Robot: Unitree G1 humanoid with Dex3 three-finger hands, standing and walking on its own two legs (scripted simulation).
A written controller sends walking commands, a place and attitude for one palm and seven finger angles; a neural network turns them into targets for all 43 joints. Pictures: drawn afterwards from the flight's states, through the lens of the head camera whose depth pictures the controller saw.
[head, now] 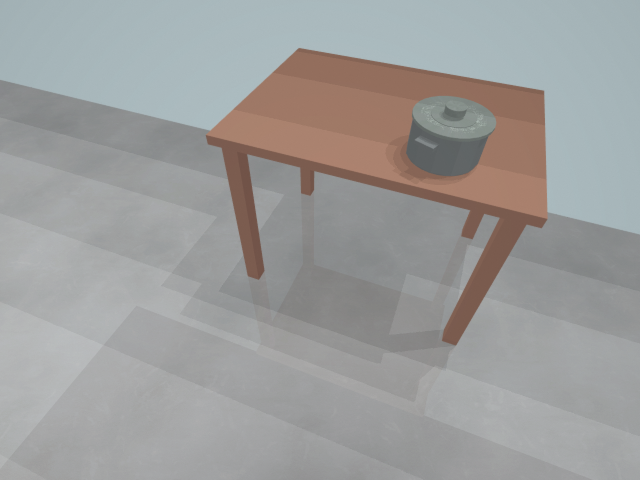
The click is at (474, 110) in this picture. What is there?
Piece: lid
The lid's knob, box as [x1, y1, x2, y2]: [444, 101, 466, 117]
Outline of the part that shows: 446,103 444,109 446,114 454,117 460,117 464,115 466,110 466,105 464,103 459,101 449,101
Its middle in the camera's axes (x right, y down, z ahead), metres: +0.32 -0.31 +0.92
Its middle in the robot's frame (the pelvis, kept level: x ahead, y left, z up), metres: +0.91 -0.27 +0.01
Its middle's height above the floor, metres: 0.79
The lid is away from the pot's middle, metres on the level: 0.00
